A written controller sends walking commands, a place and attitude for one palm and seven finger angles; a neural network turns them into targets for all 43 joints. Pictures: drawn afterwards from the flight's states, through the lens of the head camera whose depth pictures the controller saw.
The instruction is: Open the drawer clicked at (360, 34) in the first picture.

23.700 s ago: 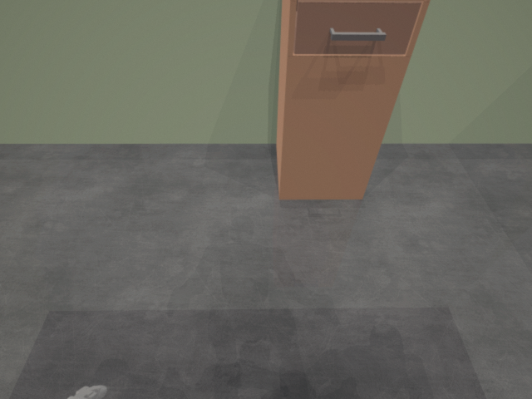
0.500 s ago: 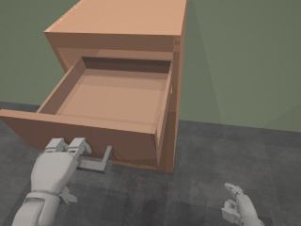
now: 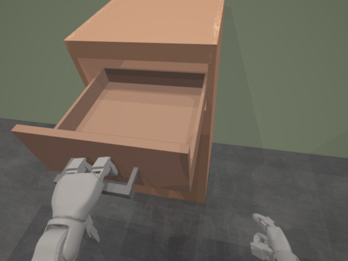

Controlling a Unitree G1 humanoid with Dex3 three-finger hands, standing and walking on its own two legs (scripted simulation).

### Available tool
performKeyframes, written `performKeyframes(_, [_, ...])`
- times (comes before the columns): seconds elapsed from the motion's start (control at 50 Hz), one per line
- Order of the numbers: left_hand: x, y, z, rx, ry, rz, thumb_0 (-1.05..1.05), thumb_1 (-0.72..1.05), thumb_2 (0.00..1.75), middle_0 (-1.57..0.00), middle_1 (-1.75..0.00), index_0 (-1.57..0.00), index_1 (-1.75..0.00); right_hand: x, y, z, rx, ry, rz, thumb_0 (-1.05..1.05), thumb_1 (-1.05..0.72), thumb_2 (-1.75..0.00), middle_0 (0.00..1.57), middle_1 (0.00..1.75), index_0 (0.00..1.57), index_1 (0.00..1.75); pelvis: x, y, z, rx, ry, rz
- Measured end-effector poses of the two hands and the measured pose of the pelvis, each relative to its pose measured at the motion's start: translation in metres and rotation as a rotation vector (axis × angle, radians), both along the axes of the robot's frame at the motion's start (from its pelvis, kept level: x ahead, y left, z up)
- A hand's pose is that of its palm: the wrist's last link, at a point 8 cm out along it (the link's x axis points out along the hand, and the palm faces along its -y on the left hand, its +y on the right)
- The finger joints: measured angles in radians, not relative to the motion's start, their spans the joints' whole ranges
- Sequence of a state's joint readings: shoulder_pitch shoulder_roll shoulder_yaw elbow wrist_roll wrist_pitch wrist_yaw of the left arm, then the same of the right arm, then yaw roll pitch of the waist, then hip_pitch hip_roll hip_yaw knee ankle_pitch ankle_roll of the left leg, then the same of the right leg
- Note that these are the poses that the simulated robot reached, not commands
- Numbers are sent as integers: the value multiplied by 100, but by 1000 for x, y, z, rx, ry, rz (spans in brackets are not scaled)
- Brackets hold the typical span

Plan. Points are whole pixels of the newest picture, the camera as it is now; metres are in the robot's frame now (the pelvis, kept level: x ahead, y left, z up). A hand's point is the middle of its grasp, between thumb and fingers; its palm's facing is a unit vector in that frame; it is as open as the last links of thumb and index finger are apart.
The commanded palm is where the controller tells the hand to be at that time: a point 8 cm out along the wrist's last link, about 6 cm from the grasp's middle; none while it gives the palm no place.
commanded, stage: lift the hand off the handle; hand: left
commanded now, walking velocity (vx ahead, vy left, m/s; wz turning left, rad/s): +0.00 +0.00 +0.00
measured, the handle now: (97, 176) +0.25 +0.22 +0.08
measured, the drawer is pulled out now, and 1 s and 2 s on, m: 0.30 0.29 0.29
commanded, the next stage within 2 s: draw the hand back to the body in 1.18 s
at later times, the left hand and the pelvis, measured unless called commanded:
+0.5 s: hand (88, 183) +0.22 +0.21 +0.12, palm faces +0.05 -0.08 -1.00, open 13.2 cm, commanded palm +0.19 +0.21 +0.20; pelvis -0.01 -0.01 +0.02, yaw +0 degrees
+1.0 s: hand (74, 144) +0.24 +0.21 +0.21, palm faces +0.15 -0.05 -0.99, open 13.8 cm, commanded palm +0.19 +0.21 +0.27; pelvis -0.02 -0.02 +0.02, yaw +0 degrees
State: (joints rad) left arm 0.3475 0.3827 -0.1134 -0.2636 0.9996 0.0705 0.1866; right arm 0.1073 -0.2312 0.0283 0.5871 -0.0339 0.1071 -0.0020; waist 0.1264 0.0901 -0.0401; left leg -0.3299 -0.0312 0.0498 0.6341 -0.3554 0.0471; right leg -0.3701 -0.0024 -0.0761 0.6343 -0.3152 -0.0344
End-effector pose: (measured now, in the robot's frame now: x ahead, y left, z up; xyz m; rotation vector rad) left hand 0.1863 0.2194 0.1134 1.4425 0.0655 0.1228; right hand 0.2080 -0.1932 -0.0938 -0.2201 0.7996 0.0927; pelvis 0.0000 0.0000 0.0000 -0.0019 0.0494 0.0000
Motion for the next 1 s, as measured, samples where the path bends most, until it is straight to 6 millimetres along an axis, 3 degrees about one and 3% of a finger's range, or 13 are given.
performKeyframes(0.56, [9,-8,69,58,-12,-85,0,-49,30,-36,-122,-42,-123,11,-15,21,10,-53,-7,1,-91,-90,20,30,20,30,-6,-16,16,7,-90,5])
performKeyframes(1.0, [30,-7,144,88,-111,-97,0,-49,30,-32,-121,-33,-120,4,-20,25,62,-78,-9,1,-91,-90,20,30,20,30,-17,-19,18,15,-107,4])
